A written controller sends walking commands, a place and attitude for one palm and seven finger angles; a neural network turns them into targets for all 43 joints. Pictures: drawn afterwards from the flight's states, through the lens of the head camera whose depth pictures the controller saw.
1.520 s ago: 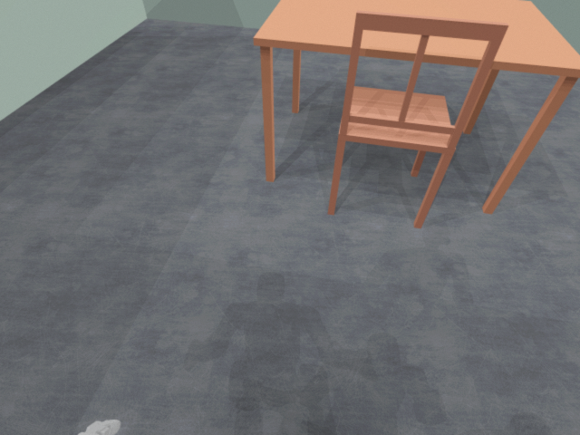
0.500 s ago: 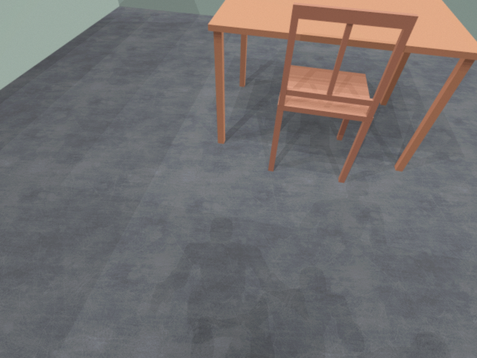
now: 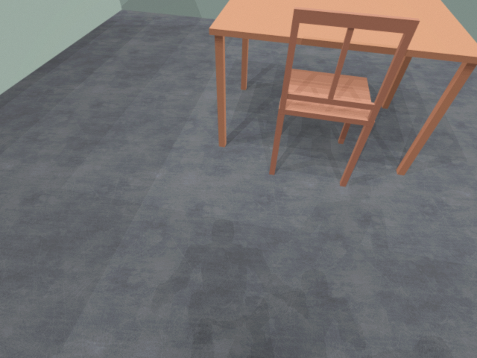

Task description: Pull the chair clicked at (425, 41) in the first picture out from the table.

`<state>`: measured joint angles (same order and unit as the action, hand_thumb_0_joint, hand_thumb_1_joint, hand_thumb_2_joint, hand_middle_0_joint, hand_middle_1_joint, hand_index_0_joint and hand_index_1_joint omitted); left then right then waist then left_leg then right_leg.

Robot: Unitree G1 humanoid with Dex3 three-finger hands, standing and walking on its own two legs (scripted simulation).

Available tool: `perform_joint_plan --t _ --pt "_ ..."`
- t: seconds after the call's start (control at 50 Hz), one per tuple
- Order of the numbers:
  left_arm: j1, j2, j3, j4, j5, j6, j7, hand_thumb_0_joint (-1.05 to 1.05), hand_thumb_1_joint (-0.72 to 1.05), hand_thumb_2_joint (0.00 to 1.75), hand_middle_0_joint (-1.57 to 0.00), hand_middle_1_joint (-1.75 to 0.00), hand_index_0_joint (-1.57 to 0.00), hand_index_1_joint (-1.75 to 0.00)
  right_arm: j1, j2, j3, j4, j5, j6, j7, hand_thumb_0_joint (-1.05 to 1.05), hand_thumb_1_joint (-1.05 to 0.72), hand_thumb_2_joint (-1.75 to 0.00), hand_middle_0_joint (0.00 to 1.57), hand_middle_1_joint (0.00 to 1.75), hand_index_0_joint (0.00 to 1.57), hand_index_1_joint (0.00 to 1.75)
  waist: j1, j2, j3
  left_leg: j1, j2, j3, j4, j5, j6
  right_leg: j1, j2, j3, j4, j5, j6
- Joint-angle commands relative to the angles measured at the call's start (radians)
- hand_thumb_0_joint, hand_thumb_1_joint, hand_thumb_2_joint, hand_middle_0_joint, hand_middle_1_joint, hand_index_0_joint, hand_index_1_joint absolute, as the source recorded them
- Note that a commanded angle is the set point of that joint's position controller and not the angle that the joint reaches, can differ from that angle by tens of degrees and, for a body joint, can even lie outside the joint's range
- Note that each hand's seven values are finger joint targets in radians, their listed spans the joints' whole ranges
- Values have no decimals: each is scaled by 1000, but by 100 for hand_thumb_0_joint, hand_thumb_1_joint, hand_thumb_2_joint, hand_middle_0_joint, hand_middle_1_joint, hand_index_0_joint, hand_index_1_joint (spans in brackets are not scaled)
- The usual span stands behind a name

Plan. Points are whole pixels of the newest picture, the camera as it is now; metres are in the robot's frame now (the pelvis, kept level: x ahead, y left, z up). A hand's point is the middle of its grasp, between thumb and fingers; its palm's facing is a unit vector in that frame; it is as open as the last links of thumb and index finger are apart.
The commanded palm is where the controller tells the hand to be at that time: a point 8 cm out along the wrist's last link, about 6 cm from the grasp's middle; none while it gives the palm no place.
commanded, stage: walk to a spot facing it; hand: left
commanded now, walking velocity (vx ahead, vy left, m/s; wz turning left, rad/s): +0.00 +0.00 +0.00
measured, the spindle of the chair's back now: (339, 65) +1.22 -0.34 -0.08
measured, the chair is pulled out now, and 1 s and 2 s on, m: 0.00 0.00 0.00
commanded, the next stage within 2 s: none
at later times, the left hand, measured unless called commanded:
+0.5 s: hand out of the picture +0.03 +0.16 -0.18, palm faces -0.16 -0.95 -0.28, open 7.4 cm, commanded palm none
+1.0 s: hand out of the picture +0.11 +0.18 -0.18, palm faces -0.38 -0.90 -0.23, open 7.4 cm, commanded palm none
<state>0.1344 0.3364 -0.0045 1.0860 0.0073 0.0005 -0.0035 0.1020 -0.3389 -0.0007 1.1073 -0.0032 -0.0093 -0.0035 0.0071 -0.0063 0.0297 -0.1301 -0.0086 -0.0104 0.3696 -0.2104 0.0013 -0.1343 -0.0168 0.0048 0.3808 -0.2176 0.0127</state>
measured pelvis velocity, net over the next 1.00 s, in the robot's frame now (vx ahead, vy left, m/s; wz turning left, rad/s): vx -0.03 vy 0.01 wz -0.49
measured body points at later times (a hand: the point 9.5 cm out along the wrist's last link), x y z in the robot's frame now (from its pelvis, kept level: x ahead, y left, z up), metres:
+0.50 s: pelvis -0.03 -0.04 -0.02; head +0.00 -0.08 +0.42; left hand +0.04 +0.21 -0.15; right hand +0.00 -0.30 -0.18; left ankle -0.02 +0.11 -0.69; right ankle -0.03 -0.11 -0.75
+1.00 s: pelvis -0.03 +0.01 -0.01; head +0.00 +0.01 +0.44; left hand +0.13 +0.23 -0.16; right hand -0.04 -0.28 -0.13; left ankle +0.00 +0.12 -0.75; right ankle -0.03 -0.11 -0.74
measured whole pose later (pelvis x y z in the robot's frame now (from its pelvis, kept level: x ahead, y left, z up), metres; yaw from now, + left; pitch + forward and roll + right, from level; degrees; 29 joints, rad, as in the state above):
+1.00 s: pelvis -0.03 +0.01 -0.01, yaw -28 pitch +2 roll -1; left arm 0.26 0.25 0.07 0.91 0.02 0.06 -0.01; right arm 0.13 -0.23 -0.04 0.89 0.00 0.02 -0.03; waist 0.05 -0.03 0.01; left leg -0.25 -0.01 -0.02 0.54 -0.38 -0.02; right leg -0.36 0.15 0.23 0.48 -0.16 -0.02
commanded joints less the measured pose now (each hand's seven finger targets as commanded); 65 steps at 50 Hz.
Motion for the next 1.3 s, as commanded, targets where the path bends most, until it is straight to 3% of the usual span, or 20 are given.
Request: perform_joint_plan --t 0.0,0.1,0.16,0.24,0.3,0.36,0.38,0.4,0.42,0.52,0.84,0.9,0.94,0.96,0.98,1.0,1.04,1.08,1.12,1.28 --pt "-37 205 37 -60 4 -25 17 0 90 90 -20 -30 -20 -30 -50 -204 -37 -61 -4 -24 -10 0 -90 -90 20 30 20 30 -5 0 -52 19 127 -95 -57 191 23 1 -107 87 -60 169 -37" --pt "17 102 28 -75 4 15 20 0 90 90 -20 -30 -20 -30 30 -91 -26 -66 -7 -1 -20 0 -90 -90 20 30 20 30 -13 -5 -47 32 141 -29 10 185 2 -72 -88 114 14 234 -26" --pt "35 104 41 -110 8 33 14 0 90 90 -20 -30 -20 -30 47 -113 -46 -102 -8 13 -27 0 -90 -90 20 30 20 30 -14 19 -39 29 176 -28 26 152 18 -145 -56 111 92 213 -25" --pt "62 70 55 -154 10 47 2 0 90 90 -20 -30 -20 -30 32 -136 -74 -153 -10 17 -30 0 -90 -90 20 30 20 30 -6 151 -26 -2 301 -90 -21 176 102 -242 14 42 339 -68 -3" --pt "92 44 70 -182 8 56 -3 0 90 90 -20 -30 -20 -30 -1 -125 -86 -193 -12 13 -28 0 -90 -90 20 30 20 30 13 193 -24 -76 385 -79 -16 269 169 -229 -23 29 513 -289 2" --pt "248 51 86 -157 16 39 -10 0 90 90 -20 -30 -20 -30 -62 -113 -94 -220 -12 24 -24 0 -90 -90 20 30 20 30 94 54 -59 -174 275 85 283 128 41 -39 -38 13 173 4 -4" --pt "261 141 101 -162 30 20 3 0 90 90 -20 -30 -20 -30 -16 -30 -81 -236 -7 34 -20 0 -90 -90 20 30 20 30 82 -284 -43 -345 112 157 545 -221 -42 3 -221 331 -43 200 -49" --pt "257 183 105 -175 20 17 15 0 90 90 -20 -30 -20 -30 -39 2 -72 -267 -6 37 -19 0 -90 -90 20 30 20 30 76 -363 -8 -439 35 66 707 -395 -56 -62 -350 565 -112 384 -141" --pt "232 164 104 -186 14 23 22 0 90 90 -20 -30 -20 -30 -14 -20 -78 -258 -4 40 -21 0 -90 -90 20 30 20 30 56 -253 -28 -420 66 -17 765 -338 -43 -63 -337 483 -112 244 -195" --pt "152 71 97 -216 4 6 20 0 90 90 -20 -30 -20 -30 21 -1 -82 -208 -10 35 -18 0 -90 -90 20 30 20 30 12 -80 -75 -425 83 -25 773 -121 -67 -9 -183 350 -59 267 -144" --pt "176 92 118 -222 19 22 18 0 90 90 -20 -30 -20 -30 -29 12 -76 -270 -2 28 -30 0 -90 -90 20 30 20 30 48 -125 -105 -324 26 -36 442 -208 -61 1 -137 513 -51 257 -194" --pt "121 102 120 -242 21 29 13 0 90 90 -20 -30 -20 -30 47 14 -74 -267 0 17 -27 0 -90 -90 20 30 20 30 24 -158 -122 -182 2 -20 282 -216 -38 -82 -108 540 -87 8 -174" --pt "55 100 119 -264 16 33 5 0 90 90 -20 -30 -20 -30 165 -2 -78 -240 0 3 -27 0 -90 -90 20 30 20 30 -37 -154 -129 81 -6 2 66 -139 -15 -287 -42 496 -72 -267 -112" --pt "34 63 111 -281 14 32 -1 0 90 90 -20 -30 -20 -30 237 -51 -90 -225 -2 -5 -35 0 -90 -90 20 30 20 30 -78 -30 -139 281 87 -75 -51 -212 13 -478 42 398 42 -380 -60" --pt "31 -7 101 -301 6 31 -14 0 90 90 -20 -30 -20 -30 272 -153 -109 -227 -20 -8 -41 0 -90 -90 20 30 20 30 -104 290 -107 338 363 -412 -205 -491 72 -682 178 197 350 -416 -12" --pt "-33 26 115 -330 15 23 -16 0 90 90 -20 -30 -20 -30 217 -178 -110 -251 -14 -7 -40 0 -90 -90 20 30 20 30 -89 263 13 134 526 -536 -274 -575 133 -705 79 110 537 -322 16" --pt "42 52 137 -281 35 23 -37 0 90 90 -20 -30 -20 -30 89 -67 -75 -281 -20 -18 -29 0 -90 -90 20 30 20 30 10 127 70 -39 382 -349 -255 -442 101 -600 39 103 707 -138 31" --pt "87 12 127 -249 35 30 -54 0 90 90 -20 -30 -20 -30 95 -33 -61 -274 -19 -34 -32 0 -90 -90 20 30 20 30 26 111 69 -83 299 -174 -233 -339 65 -576 30 55 822 -49 31" --pt "95 -18 117 -240 34 34 -56 0 90 90 -20 -30 -20 -30 168 -13 -56 -250 -16 -47 -34 0 -90 -90 20 30 20 30 16 126 65 -31 254 -86 -214 -229 45 -613 26 43 882 19 37" --pt "-25 -59 95 -258 27 36 -58 0 90 90 -20 -30 -20 -30 394 24 -47 -153 -10 -74 -42 0 -90 -90 20 30 20 30 -39 134 133 142 321 18 -184 111 66 -756 -59 3 804 80 49"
